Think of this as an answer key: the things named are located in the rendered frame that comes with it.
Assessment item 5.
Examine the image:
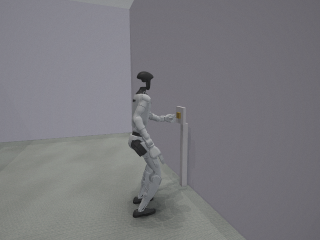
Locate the robot right forearm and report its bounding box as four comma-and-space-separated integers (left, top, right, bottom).
134, 116, 154, 149

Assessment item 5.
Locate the left robot hand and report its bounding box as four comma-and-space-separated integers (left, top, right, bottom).
165, 114, 176, 123

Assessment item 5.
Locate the panel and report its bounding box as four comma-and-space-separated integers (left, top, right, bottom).
176, 106, 188, 187

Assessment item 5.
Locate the right robot hand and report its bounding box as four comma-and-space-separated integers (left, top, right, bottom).
148, 146, 165, 168

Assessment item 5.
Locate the robot left shin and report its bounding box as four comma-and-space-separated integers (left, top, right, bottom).
138, 169, 151, 199

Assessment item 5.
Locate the robot left forearm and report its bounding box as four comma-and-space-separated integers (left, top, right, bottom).
149, 113, 166, 122

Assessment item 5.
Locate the robot head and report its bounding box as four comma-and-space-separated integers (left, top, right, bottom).
136, 71, 154, 95

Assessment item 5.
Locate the right robot upper arm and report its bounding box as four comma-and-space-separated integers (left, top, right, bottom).
132, 94, 151, 125

